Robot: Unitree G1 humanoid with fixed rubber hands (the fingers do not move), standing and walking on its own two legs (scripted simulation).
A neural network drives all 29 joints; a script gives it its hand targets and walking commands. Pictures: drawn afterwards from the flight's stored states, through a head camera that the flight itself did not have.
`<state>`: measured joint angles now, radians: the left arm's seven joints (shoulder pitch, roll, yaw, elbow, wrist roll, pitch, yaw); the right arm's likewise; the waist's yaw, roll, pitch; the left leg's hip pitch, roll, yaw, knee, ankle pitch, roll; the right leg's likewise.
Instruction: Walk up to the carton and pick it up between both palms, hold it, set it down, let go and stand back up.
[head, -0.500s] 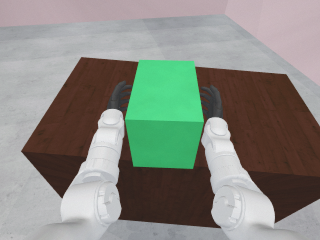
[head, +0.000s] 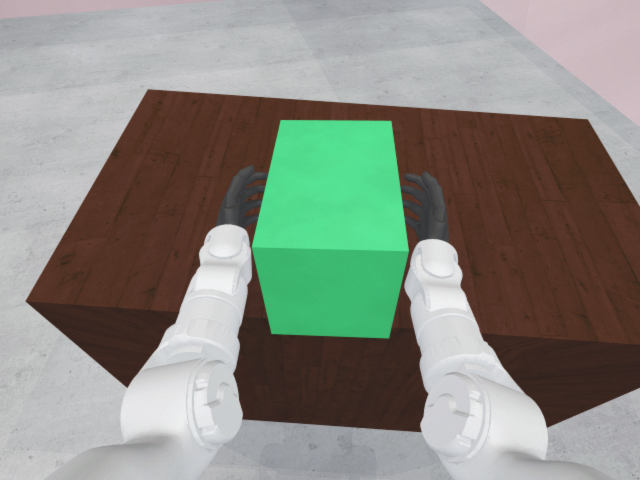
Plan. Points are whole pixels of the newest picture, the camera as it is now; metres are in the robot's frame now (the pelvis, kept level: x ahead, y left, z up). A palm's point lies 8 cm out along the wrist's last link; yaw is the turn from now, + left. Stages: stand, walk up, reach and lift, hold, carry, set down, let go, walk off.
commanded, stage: set down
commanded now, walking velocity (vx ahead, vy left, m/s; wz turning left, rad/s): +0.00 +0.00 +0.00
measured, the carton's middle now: (332, 225) +0.45 +0.00 +0.03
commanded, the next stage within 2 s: none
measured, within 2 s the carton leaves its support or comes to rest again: rests again in 0.36 s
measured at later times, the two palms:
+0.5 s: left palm (236, 229) +0.41 +0.13 +0.06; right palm (428, 245) +0.40 -0.13 +0.06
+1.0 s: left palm (236, 233) +0.41 +0.13 +0.06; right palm (427, 249) +0.39 -0.13 +0.06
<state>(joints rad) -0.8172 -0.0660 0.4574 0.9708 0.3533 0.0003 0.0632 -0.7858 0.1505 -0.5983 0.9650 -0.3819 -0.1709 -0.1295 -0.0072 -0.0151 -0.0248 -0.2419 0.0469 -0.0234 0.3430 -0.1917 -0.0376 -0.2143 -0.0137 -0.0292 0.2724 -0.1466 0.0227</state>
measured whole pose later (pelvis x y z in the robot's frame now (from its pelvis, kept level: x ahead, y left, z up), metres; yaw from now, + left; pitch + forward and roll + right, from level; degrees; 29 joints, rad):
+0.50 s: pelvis -0.01 +0.00 +0.00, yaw -1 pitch +8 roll -1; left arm -0.84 -0.09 0.50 1.00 0.39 -0.11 0.07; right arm -0.78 0.15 -0.67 0.96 -0.45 -0.26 -0.11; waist 0.02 -0.02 -0.03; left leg -0.31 0.04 0.00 0.34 -0.17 -0.03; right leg -0.29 -0.02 -0.01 0.27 -0.13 0.03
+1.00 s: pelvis -0.01 +0.00 +0.00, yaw -1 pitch +8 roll +0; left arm -0.82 -0.11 0.55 0.97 0.42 -0.15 0.04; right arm -0.77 0.19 -0.74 0.91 -0.52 -0.28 -0.08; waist 0.01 -0.02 0.00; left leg -0.30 0.04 0.00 0.31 -0.16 -0.03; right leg -0.29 -0.03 -0.01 0.27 -0.13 0.03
